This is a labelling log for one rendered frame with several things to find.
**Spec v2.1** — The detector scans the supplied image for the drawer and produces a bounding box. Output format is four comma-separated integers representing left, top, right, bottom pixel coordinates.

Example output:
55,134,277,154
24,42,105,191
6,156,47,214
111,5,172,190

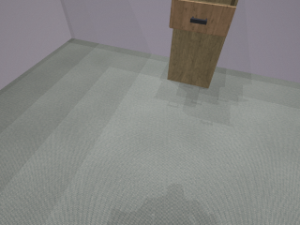
169,0,236,38

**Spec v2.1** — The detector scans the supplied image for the cabinet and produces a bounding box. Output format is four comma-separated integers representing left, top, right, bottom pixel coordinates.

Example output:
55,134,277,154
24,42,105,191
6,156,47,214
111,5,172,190
167,0,238,89

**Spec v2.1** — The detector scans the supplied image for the handle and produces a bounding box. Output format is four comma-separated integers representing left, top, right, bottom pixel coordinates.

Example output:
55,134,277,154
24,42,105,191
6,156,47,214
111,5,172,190
190,16,207,25

